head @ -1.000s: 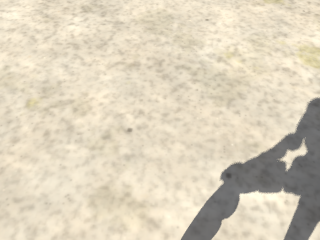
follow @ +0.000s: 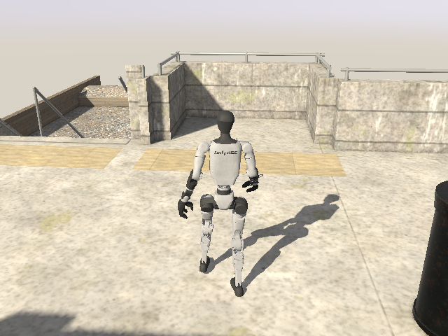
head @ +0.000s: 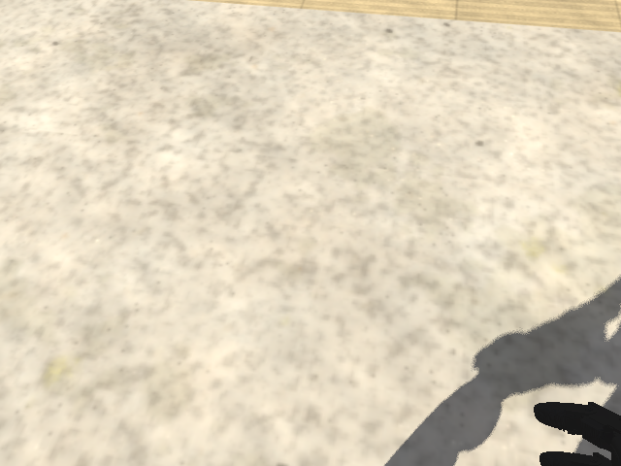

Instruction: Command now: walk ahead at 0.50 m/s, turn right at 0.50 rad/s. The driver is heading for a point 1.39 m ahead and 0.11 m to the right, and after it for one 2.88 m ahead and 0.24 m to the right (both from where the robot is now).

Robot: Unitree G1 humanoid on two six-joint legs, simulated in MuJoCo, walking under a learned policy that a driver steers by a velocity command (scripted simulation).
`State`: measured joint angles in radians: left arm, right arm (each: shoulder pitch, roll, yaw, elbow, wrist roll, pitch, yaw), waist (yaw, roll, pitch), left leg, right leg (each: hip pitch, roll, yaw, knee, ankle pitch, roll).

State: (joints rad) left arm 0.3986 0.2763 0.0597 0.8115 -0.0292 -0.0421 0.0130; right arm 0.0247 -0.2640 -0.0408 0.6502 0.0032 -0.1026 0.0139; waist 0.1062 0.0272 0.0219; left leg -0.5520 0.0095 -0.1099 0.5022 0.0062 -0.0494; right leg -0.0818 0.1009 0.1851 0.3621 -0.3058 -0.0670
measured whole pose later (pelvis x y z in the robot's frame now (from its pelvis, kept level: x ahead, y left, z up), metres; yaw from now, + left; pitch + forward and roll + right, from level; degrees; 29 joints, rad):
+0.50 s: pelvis +0.26 -0.01 -0.01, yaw -15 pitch +2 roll +2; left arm 0.06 0.27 0.04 0.64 -0.02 -0.04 -0.04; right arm 0.38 -0.29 -0.07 0.87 0.03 -0.08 0.01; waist -0.11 -0.04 0.03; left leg 0.05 0.00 0.13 0.24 -0.32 -0.02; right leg -0.60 -0.07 0.03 0.61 -0.07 -0.03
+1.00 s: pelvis +0.52 -0.10 +0.00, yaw -10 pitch +2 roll -2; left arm 0.33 0.29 0.06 0.83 0.00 -0.08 0.00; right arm 0.11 -0.27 -0.03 0.78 0.02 -0.06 0.04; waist 0.07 0.04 0.01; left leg -0.64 0.08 -0.02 0.62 0.07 0.02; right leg 0.07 0.05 -0.11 0.19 -0.28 -0.03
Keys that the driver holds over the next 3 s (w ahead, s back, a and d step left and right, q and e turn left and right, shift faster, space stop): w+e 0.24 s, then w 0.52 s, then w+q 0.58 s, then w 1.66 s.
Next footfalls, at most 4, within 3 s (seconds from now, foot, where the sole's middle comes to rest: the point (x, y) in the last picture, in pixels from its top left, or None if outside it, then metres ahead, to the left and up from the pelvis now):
0.06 left None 0.21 0.13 -0.78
0.56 right None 0.42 -0.19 -0.78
1.10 left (378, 337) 0.77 -0.02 -0.78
1.58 right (460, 249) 1.05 -0.23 -0.78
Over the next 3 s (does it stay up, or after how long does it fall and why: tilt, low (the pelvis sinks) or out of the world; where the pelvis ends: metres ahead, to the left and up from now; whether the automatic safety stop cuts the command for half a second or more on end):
stays up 1.64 -0.07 0.01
